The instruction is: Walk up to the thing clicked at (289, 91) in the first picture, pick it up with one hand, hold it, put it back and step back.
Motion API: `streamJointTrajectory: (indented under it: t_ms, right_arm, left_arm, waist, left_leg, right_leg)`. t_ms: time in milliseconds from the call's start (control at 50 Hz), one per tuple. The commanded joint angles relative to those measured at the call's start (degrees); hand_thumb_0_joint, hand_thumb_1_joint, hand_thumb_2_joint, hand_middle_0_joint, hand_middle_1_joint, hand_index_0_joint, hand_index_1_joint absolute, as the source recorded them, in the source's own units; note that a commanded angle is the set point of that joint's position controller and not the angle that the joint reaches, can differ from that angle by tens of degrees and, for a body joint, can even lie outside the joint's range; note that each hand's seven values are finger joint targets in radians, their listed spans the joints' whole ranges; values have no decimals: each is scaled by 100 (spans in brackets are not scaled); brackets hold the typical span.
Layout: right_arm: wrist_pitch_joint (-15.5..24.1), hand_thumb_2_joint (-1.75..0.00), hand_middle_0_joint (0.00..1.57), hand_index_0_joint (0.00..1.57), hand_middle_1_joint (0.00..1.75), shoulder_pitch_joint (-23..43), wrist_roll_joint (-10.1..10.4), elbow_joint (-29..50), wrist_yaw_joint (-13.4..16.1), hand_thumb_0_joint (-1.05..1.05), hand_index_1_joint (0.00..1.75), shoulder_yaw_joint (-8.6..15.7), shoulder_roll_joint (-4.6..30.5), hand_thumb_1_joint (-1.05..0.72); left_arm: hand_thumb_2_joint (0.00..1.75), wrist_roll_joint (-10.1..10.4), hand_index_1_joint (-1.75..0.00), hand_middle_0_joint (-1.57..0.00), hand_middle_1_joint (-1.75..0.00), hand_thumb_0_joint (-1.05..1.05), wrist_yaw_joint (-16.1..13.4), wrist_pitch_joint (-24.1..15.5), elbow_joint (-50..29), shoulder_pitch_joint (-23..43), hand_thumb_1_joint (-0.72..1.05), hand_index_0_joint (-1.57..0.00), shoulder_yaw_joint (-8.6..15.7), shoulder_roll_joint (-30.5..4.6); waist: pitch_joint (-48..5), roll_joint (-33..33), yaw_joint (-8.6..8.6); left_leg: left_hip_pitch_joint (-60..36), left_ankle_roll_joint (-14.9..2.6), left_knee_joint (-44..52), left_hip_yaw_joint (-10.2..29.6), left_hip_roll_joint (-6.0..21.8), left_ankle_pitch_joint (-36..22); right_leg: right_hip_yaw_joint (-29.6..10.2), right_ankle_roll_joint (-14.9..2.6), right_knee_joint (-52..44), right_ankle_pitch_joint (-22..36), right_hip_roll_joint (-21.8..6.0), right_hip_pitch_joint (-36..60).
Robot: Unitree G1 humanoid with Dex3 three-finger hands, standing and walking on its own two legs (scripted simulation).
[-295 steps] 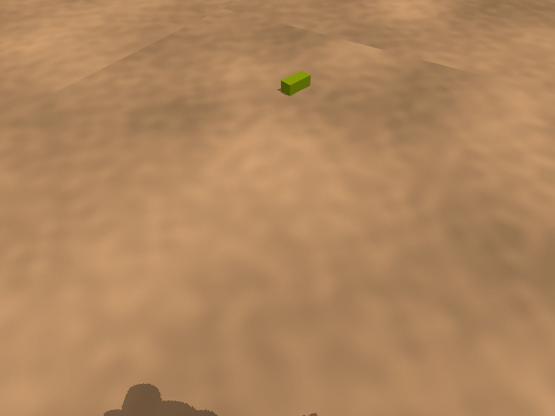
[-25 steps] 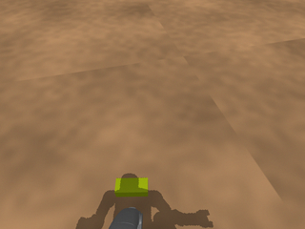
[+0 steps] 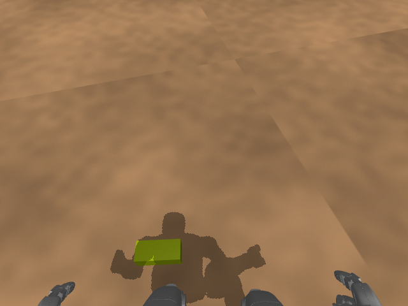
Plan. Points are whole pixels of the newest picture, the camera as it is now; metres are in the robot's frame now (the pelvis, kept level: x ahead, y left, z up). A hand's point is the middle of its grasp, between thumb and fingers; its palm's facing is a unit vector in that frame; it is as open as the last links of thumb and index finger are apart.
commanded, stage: walk up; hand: left
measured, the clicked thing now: (159, 252) +0.39 +0.23 -0.70
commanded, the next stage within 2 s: none
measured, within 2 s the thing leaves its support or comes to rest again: neither
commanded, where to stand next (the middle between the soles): +0.05 +0.04 m, yaw +1 degrees
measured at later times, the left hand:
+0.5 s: hand out of the picture +0.03 +0.32 -0.14, palm faces +0.03 -0.91 -0.41, open 7.4 cm
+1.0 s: hand out of the picture +0.12 +0.28 -0.13, palm faces +0.06 -0.95 -0.32, open 7.4 cm
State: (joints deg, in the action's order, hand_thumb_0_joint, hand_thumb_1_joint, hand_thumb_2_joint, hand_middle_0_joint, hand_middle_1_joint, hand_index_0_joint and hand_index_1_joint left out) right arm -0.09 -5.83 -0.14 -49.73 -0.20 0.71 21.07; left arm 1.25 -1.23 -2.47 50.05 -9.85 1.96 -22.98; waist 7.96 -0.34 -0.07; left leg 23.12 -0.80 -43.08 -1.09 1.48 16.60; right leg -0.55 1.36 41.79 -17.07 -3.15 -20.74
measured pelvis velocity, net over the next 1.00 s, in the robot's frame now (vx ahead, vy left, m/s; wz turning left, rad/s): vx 0.04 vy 0.03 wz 0.09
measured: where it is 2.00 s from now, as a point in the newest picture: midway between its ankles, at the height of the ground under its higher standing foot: outside the picture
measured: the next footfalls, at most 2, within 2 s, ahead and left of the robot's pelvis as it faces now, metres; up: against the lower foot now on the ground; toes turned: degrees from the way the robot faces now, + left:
left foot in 0.32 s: +0.05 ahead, +0.15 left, +0.00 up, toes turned +7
right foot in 0.62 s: +0.13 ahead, -0.10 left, +0.00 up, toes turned +2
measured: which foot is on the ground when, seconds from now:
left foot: down 0.00-0.02, up 0.04-0.30, down 0.32-1.00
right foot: down 0.00-0.36, up 0.38-0.60, down 0.62-1.00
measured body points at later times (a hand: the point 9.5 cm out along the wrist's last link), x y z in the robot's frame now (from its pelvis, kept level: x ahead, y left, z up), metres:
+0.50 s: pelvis -0.01 +0.02 +0.01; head +0.01 +0.04 +0.46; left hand +0.03 +0.36 -0.11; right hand +0.04 -0.29 -0.10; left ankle -0.03 +0.16 -0.71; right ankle +0.05 -0.12 -0.67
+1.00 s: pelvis +0.04 +0.03 +0.02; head +0.06 +0.03 +0.47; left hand +0.12 +0.33 -0.11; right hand +0.14 -0.27 -0.10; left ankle +0.01 +0.14 -0.71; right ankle +0.09 -0.10 -0.71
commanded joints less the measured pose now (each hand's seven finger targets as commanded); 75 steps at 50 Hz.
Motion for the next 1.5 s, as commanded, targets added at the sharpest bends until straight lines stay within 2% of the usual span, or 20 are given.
streamJointTrajectory:
  t_ms: [0,20,40,100,220,300,340,360,420,500,580,600,620,640,680,780,840,1000,1360,1480]
  right_arm:
    - [-197,-90,20,20,30,149,-59,581,10,0,30,383,908,-90]
    - [-307,-90,20,20,30,180,-112,531,59,0,30,529,1237,-90]
    - [-350,-90,20,20,30,132,-159,455,62,0,30,623,1450,-90]
    - [-309,-90,20,20,30,-431,-71,171,-54,0,30,684,1340,-90]
    - [-214,-90,20,20,30,-260,-63,108,-147,0,30,565,1222,-90]
    - [-32,-90,20,20,30,-1187,-143,-509,-28,0,30,639,1339,-90]
    - [68,-90,20,20,30,-1223,-271,-288,14,0,30,810,2366,-90]
    - [65,-90,20,20,30,-1036,-146,-326,-31,0,30,895,2819,-90]
    - [195,-90,20,20,30,-357,-197,-130,18,0,30,598,1748,-90]
    - [279,-90,20,20,30,-720,-131,-299,26,0,30,576,1768,-90]
    - [168,-90,20,20,30,-358,-13,-190,63,0,30,398,1422,-90]
    - [168,-90,20,20,30,-530,37,-178,86,0,30,318,1176,-90]
    - [170,-90,20,20,30,-803,83,-171,95,0,30,229,929,-90]
    - [104,-90,20,20,30,-832,37,-276,139,0,30,265,1070,-90]
    - [106,-90,20,20,30,-942,-8,-546,164,0,30,404,1394,-90]
    - [208,-90,20,20,30,-1150,-49,-939,123,0,30,333,1191,-90]
    - [259,-90,20,20,30,-138,-51,-768,121,0,30,311,1507,-90]
    - [271,-90,20,20,30,154,17,-1079,100,0,30,208,1327,-90]
    - [170,-90,20,20,30,724,-31,-1256,34,0,30,231,1180,-90]
    - [171,-90,20,20,30,638,-21,-1279,34,0,30,245,1147,-90]
  left_arm:
    - [90,-253,-30,-20,-30,0,-231,-63,118,-1159,90,-20,611,-1984]
    - [90,-259,-30,-20,-30,0,-263,-29,-72,-720,90,-20,684,-2356]
    - [90,-268,-30,-20,-30,0,-294,-35,-185,-326,90,-20,692,-2264]
    - [90,-272,-30,-20,-30,0,-320,-76,-241,25,90,-20,578,-1714]
    - [90,-439,-30,-20,-30,0,-198,-11,-303,-117,90,-20,604,-1696]
    - [90,-276,-30,-20,-30,0,-71,173,-255,113,90,-20,439,-1438]
    - [90,-220,-30,-20,-30,0,-64,171,-392,114,90,-20,281,-977]
    - [90,-317,-30,-20,-30,0,-101,88,-330,660,90,-20,421,-1583]
    - [90,-183,-30,-20,-30,0,48,5,79,34,90,-20,404,-1416]
    - [90,-178,-30,-20,-30,0,129,-7,150,49,90,-20,358,-1157]
    - [90,-197,-30,-20,-30,0,59,-64,491,-506,90,-20,403,-1115]
    - [90,-234,-30,-20,-30,0,28,-72,498,-529,90,-20,445,-1285]
    - [90,-293,-30,-20,-30,0,8,-102,432,-499,90,-20,501,-1565]
    - [90,-248,-30,-20,-30,0,23,-97,314,-160,90,-20,468,-1687]
    - [90,-266,-30,-20,-30,0,67,-22,212,331,90,-20,431,-1635]
    - [90,-161,-30,-20,-30,0,109,71,326,624,90,-20,223,-1217]
    - [90,-37,-30,-20,-30,0,117,91,502,623,90,-20,137,-975]
    - [90,-22,-30,-20,-30,0,65,17,903,795,90,-20,49,-972]
    - [90,-120,-30,-20,-30,0,113,98,1332,965,90,-20,-7,-908]
    - [90,-137,-30,-20,-30,0,105,82,1363,902,90,-20,15,-893]
  waist:
    - [-841,1282,386]
    - [-805,1304,395]
    - [-526,1114,289]
    - [-710,778,-33]
    - [-1116,1589,349]
    - [-1004,542,-195]
    - [-737,-1359,-370]
    - [-193,-1315,-518]
    - [51,-654,-32]
    - [-354,-1071,-141]
    - [-716,-647,283]
    - [-895,-70,290]
    - [-1090,894,197]
    - [-1086,871,117]
    - [-675,843,-34]
    - [-1009,859,-222]
    - [-841,186,119]
    - [-1350,-153,52]
    - [-825,8,69]
    - [-974,82,46]
  left_leg:
    - [1366,-191,-1362,225,-466,1239]
    - [1015,-66,-2370,888,-261,1844]
    - [1087,-10,-2750,1058,-21,1595]
    - [1020,34,-3013,996,-224,894]
    - [565,167,-584,226,-131,1563]
    - [-1714,54,1596,-107,-401,347]
    - [-1670,-1000,2946,3861,1627,3232]
    - [-645,-1695,3343,4718,2196,4211]
    - [-1068,-1043,2363,2354,1111,1511]
    - [-1011,-998,1955,1697,1035,-636]
    - [-124,-582,759,840,616,-1082]
    - [174,-403,315,666,438,-694]
    - [647,-150,-472,393,-25,208]
    - [547,-127,-772,272,-193,1661]
    - [-188,-146,-604,427,87,1841]
    - [-1340,-119,1414,141,-37,-260]
    - [-545,-428,1946,1240,806,-203]
    - [-1529,-163,1905,474,608,-2470]
    - [-1565,-68,2976,416,601,-680]
    - [-1818,-52,2890,294,578,-960]
  right_leg:
    - [-2257,-736,-2082,935,-1733,1021]
    - [-3189,-1656,-2305,907,-2622,265]
    - [-3249,-1846,-2289,635,-2605,19]
    - [-1475,-1320,-1676,900,-1533,369]
    - [-1025,-1214,-1516,-846,-1111,1106]
    - [-393,-722,15,-675,-799,-576]
    - [266,-220,1712,-1891,365,-2484]
    - [-380,-256,1810,-2027,-22,-2291]
    - [-369,-269,1273,-870,-161,-1856]
    - [134,-206,271,-648,5,-686]
    - [365,-293,-1227,589,371,1272]
    - [-150,-411,-1410,666,55,1674]
    - [-1778,-739,-1981,580,-959,1978]
    - [-2785,-1217,-2543,-799,-1740,1455]
    - [-2532,-1467,-2499,-1136,-1724,345]
    - [-859,-725,-1498,578,-799,112]
    - [-331,-291,-1324,346,-224,630]
    - [-247,-325,-1526,2468,-468,1314]
    - [-317,-112,-2323,1339,-408,1331]
    - [-323,-117,-2374,1585,-430,1352]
